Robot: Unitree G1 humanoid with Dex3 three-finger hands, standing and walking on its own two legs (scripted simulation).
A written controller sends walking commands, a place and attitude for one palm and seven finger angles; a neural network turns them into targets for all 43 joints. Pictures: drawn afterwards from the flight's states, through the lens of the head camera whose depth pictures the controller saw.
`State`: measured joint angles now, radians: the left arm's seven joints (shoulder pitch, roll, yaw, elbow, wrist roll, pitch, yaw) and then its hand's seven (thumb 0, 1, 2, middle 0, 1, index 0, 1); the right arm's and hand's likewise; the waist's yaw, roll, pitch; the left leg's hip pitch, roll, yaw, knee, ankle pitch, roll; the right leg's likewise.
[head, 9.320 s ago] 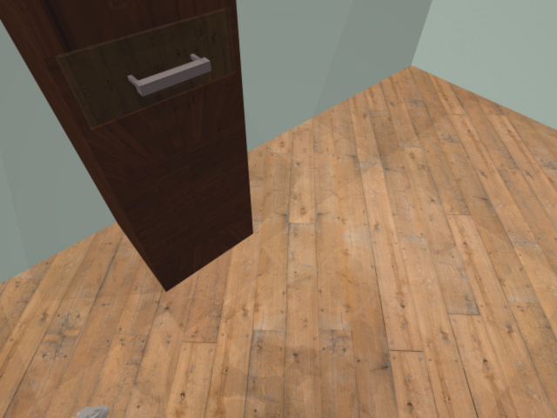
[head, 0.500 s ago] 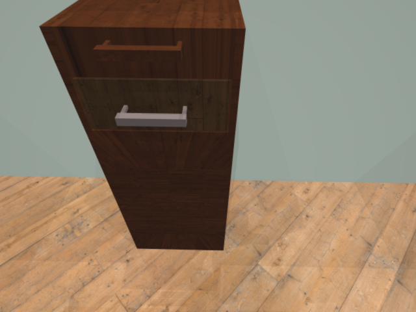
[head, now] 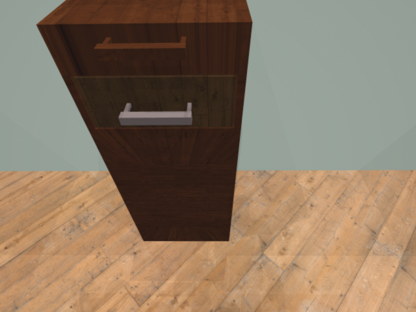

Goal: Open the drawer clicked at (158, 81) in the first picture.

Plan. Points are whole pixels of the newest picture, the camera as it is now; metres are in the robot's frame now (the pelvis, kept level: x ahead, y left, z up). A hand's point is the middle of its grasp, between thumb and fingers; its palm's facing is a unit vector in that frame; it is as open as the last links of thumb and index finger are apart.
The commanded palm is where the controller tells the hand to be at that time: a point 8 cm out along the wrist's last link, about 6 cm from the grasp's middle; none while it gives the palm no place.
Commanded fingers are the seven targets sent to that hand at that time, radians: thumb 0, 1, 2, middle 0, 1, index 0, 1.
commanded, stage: look again from close up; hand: left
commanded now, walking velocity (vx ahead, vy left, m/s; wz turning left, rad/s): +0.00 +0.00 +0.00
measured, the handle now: (157, 112) +0.55 +0.16 +0.08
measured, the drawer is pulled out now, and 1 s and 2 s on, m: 0.00 0.00 0.00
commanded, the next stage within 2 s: raise the hand with hooked fingers in 0.52 s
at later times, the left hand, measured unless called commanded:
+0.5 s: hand out of the picture +0.03 +0.14 -0.17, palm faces +0.03 -0.98 -0.19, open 7.3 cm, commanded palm none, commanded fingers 0.00 0.90 0.90 -0.20 -0.30 -0.20 -0.30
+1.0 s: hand (140, 268) +0.21 +0.15 -0.03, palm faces -0.03 -0.22 -0.98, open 8.3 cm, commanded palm +0.18 +0.19 +0.01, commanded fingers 0.00 0.43 0.70 -0.23 -0.60 -0.23 -0.60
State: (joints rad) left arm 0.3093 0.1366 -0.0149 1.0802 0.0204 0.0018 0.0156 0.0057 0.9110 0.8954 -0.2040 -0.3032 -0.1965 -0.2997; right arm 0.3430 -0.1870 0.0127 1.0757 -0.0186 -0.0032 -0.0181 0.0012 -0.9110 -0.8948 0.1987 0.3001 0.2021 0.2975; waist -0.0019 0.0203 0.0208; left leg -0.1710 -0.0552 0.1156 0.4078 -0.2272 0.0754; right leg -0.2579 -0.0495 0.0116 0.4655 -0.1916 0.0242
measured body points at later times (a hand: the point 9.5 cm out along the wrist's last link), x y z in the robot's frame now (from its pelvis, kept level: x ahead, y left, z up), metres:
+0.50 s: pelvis +0.04 -0.03 +0.00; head +0.05 -0.03 +0.45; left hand +0.03 +0.19 -0.16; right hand +0.04 -0.24 -0.16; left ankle +0.00 +0.07 -0.74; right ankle +0.04 -0.14 -0.74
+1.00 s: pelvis +0.02 -0.05 -0.03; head +0.05 -0.07 +0.42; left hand +0.21 +0.16 +0.02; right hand +0.27 -0.29 -0.08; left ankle +0.00 +0.07 -0.74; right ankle +0.04 -0.14 -0.74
